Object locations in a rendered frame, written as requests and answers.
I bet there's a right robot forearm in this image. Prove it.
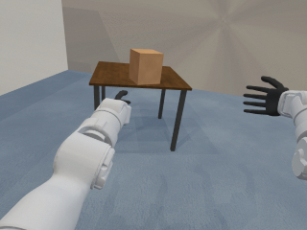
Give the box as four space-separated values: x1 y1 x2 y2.
277 90 307 143

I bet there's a robot right hand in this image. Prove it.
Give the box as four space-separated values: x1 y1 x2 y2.
243 76 289 117

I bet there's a robot left hand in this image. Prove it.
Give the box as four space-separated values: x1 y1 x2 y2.
114 90 130 126

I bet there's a right robot upper arm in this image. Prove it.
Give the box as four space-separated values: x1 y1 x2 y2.
292 137 307 183

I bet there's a left robot forearm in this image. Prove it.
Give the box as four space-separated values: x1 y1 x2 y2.
53 98 131 173

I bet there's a carton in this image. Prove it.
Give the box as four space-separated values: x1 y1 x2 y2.
129 49 164 85

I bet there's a table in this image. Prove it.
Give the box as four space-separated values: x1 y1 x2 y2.
89 61 193 151

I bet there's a left robot upper arm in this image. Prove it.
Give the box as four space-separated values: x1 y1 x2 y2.
0 132 115 230

